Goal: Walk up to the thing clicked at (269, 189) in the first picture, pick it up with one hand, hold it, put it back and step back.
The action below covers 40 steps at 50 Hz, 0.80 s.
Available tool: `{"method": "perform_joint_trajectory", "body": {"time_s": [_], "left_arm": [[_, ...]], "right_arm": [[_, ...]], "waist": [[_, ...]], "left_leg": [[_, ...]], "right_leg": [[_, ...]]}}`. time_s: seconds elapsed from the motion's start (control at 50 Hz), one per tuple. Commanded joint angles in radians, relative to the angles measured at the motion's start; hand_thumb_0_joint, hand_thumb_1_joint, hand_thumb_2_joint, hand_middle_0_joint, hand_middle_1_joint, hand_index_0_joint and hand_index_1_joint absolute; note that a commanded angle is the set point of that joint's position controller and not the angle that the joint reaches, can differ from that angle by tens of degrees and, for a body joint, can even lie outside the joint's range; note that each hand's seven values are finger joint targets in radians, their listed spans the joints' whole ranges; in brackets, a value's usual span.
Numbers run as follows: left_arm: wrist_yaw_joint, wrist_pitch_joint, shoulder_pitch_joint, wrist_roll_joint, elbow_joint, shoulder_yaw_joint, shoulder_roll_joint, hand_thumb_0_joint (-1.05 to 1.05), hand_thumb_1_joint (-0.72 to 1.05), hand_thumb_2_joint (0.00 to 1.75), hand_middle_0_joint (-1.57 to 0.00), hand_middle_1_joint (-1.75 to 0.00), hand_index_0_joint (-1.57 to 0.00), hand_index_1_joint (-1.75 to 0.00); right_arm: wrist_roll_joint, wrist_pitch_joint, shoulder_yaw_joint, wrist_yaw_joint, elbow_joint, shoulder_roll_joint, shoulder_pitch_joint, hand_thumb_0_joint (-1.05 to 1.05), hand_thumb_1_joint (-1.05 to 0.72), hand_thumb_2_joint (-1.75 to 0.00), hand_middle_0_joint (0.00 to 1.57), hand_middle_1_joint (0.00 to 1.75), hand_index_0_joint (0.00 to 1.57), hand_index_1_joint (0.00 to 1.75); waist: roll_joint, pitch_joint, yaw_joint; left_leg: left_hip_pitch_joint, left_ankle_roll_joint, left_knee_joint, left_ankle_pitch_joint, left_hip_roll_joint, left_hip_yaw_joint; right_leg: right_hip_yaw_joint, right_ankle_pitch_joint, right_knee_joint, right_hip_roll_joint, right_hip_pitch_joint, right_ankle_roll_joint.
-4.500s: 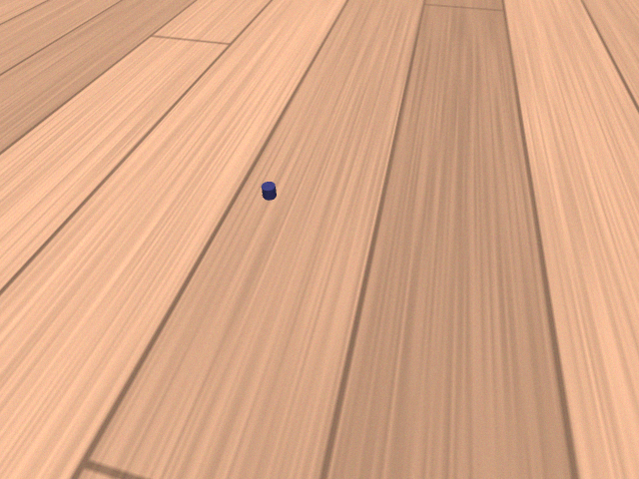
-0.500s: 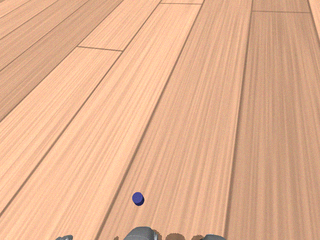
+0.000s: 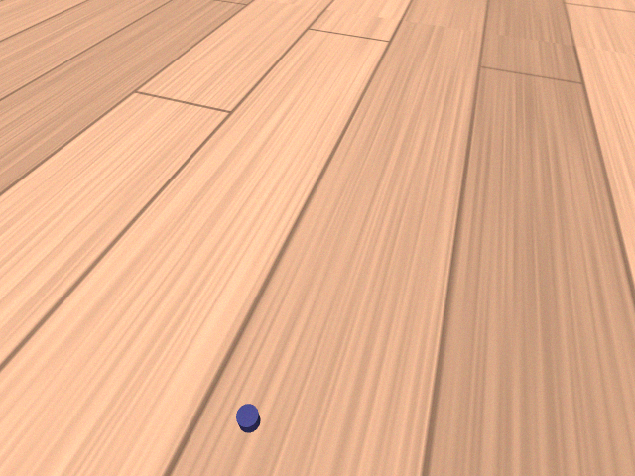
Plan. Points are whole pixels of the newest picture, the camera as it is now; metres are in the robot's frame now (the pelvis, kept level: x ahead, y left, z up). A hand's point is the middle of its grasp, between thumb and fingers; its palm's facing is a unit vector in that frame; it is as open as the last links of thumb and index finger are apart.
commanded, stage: walk up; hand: left
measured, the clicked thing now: (248, 418) +0.38 +0.22 -0.74
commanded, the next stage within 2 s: stand in 1.22 s
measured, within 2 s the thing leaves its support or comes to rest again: neither
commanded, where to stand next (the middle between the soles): +0.05 -0.01 m, yaw -2 degrees
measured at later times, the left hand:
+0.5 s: hand out of the picture +0.13 +0.25 -0.14, palm faces -0.03 -0.94 -0.35, open 7.4 cm
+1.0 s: hand out of the picture +0.12 +0.25 -0.14, palm faces -0.05 -0.94 -0.34, open 7.4 cm
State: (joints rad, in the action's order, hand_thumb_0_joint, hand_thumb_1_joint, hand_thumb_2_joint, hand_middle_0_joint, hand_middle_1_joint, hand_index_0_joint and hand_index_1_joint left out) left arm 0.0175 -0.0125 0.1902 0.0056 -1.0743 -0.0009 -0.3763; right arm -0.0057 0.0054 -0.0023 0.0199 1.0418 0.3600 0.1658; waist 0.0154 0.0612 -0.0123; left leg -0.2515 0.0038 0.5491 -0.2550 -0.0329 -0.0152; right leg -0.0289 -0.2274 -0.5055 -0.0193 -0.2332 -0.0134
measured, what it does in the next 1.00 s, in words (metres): stands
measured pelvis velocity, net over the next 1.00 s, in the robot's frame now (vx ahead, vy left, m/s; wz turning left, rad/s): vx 0.03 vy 0.00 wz -0.03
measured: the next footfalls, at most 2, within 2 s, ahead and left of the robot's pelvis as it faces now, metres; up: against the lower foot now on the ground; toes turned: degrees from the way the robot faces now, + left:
none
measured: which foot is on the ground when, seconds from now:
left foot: down 0.00-1.00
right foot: down 0.00-1.00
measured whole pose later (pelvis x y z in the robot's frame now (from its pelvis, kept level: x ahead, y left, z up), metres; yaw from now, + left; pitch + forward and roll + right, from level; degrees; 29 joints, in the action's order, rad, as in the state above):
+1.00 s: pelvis +0.03 +0.00 +0.01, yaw -2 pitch -3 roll +0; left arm 0.01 -0.01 0.08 0.01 -1.16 0.00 -0.35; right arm -0.01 0.01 -0.01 0.01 1.17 0.35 0.11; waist 0.00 0.06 0.01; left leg -0.10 0.01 0.34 -0.20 -0.02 -0.05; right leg 0.00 -0.19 -0.35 -0.03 -0.12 -0.02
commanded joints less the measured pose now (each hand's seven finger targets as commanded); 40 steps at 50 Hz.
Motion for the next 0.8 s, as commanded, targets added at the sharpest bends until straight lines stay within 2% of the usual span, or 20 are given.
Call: {"method": "perform_joint_trajectory", "body": {"time_s": [0.0,0.06,0.1,0.14,0.38,0.52,0.68,0.78], "left_arm": [[-0.016,-0.035,-0.067,-0.006,0.044,0.041,-0.207,0.0,0.9,0.9,-0.2,-0.3,-0.2,-0.3],[-0.021,-0.044,-0.071,-0.007,0.02,0.04,-0.212,0.0,0.9,0.9,-0.2,-0.3,-0.2,-0.3],[-0.024,-0.045,-0.088,-0.009,0.012,0.039,-0.207,0.0,0.9,0.9,-0.2,-0.3,-0.2,-0.3],[-0.026,-0.043,-0.094,-0.011,0.004,0.038,-0.202,0.0,0.9,0.9,-0.2,-0.3,-0.2,-0.3],[-0.028,-0.029,-0.151,-0.002,-0.024,0.034,-0.19,0.0,0.9,0.9,-0.2,-0.3,-0.2,-0.3],[-0.027,-0.028,-0.165,0.003,-0.024,0.042,-0.19,0.0,0.9,0.9,-0.2,-0.3,-0.2,-0.3],[-0.025,-0.024,-0.178,0.006,-0.023,0.044,-0.185,0.0,0.9,0.9,-0.2,-0.3,-0.2,-0.3],[-0.025,-0.023,-0.18,0.005,-0.021,0.046,-0.185,0.0,0.9,0.9,-0.2,-0.3,-0.2,-0.3]], "right_arm": [[-0.001,0.032,-0.046,-0.018,-0.054,0.234,-0.086,0.0,-0.9,-0.9,0.2,0.3,0.2,0.3],[0.006,0.037,-0.045,-0.021,-0.033,0.224,-0.077,0.0,-0.9,-0.9,0.2,0.3,0.2,0.3],[0.009,0.037,-0.048,-0.023,-0.017,0.224,-0.074,0.0,-0.9,-0.9,0.2,0.3,0.2,0.3],[0.011,0.035,-0.049,-0.024,-0.007,0.223,-0.083,0.0,-0.9,-0.9,0.2,0.3,0.2,0.3],[0.001,0.024,-0.045,-0.022,0.037,0.208,-0.156,0.0,-0.9,-0.9,0.2,0.3,0.2,0.3],[-0.001,0.028,-0.044,-0.022,0.044,0.206,-0.154,0.0,-0.9,-0.9,0.2,0.3,0.2,0.3],[-0.003,0.027,-0.044,-0.023,0.058,0.207,-0.133,0.0,-0.9,-0.9,0.2,0.3,0.2,0.3],[-0.003,0.027,-0.043,-0.024,0.059,0.209,-0.118,0.0,-0.9,-0.9,0.2,0.3,0.2,0.3]], "waist": [[-0.066,-0.05,0.006],[-0.01,-0.099,0.017],[0.004,-0.122,0.02],[0.012,-0.139,0.014],[-0.005,-0.095,0.005],[-0.013,-0.109,0.007],[-0.018,-0.087,0.015],[-0.014,-0.104,0.017]], "left_leg": [[-0.002,-0.047,-0.196,-0.089,-0.094,0.132],[0.1,-0.045,-0.139,0.163,-0.087,0.086],[0.135,-0.045,-0.142,0.253,-0.093,0.079],[0.156,-0.046,-0.147,0.305,-0.098,0.075],[0.157,-0.031,-0.243,0.211,-0.095,0.064],[0.165,-0.029,-0.255,0.215,-0.097,0.053],[0.146,-0.028,-0.27,0.127,-0.089,0.052],[0.153,-0.029,-0.267,0.146,-0.091,0.052]], "right_leg": [[0.111,0.008,0.129,-0.081,0.025,0.049],[0.118,0.212,0.137,-0.109,0.046,0.053],[0.108,0.287,0.126,-0.112,0.069,0.047],[0.1,0.31,0.123,-0.112,0.087,0.042],[0.099,0.207,0.19,-0.112,0.111,0.029],[0.097,0.221,0.203,-0.111,0.137,0.026],[0.109,0.151,0.218,-0.102,0.129,0.03],[0.109,0.165,0.213,-0.101,0.137,0.03]]}}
